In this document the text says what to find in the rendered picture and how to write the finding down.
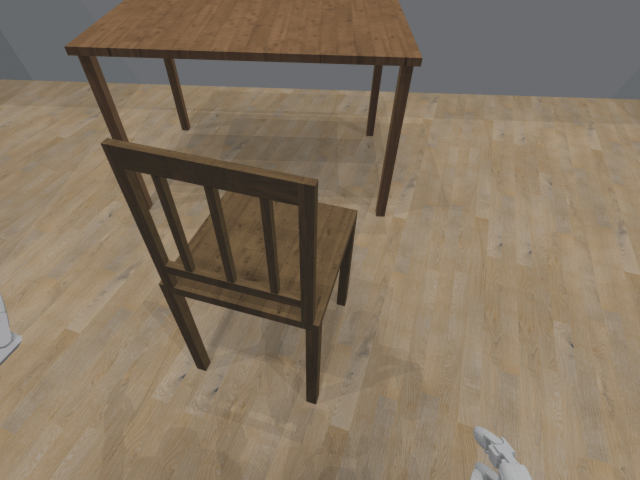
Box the right robot hand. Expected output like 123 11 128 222
470 426 532 480

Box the table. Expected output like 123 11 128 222
64 0 422 217

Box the chair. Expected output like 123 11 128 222
101 138 358 404

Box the left robot hand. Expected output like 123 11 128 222
0 294 22 365

